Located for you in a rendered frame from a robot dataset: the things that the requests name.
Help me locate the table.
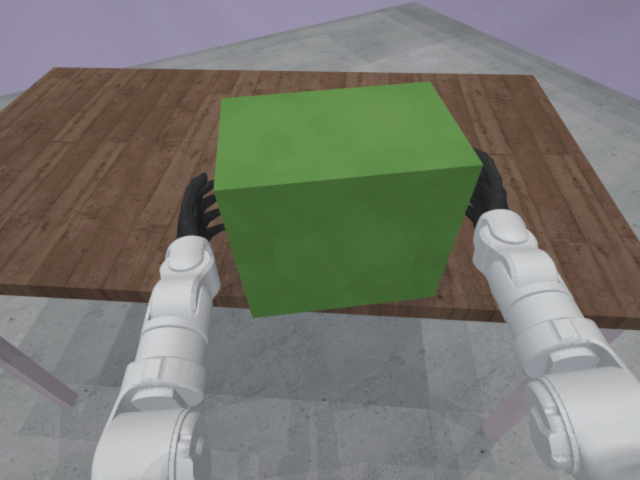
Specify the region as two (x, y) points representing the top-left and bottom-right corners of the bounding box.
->
(0, 67), (640, 439)

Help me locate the left robot hand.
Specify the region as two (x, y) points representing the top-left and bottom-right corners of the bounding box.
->
(176, 173), (225, 242)

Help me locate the robot left forearm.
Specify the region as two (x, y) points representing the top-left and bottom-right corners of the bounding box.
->
(91, 236), (221, 480)

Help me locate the robot right forearm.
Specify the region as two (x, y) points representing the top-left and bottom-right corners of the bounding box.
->
(473, 209), (640, 387)

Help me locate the right robot hand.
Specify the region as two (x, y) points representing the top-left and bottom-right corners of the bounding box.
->
(465, 147), (509, 229)

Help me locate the robot right upper arm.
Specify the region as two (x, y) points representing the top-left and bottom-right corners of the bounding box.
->
(525, 366), (640, 480)

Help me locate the carton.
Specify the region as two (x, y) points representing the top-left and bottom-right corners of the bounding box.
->
(213, 81), (483, 318)

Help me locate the robot left upper arm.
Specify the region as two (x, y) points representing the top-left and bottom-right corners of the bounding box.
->
(94, 408), (212, 480)

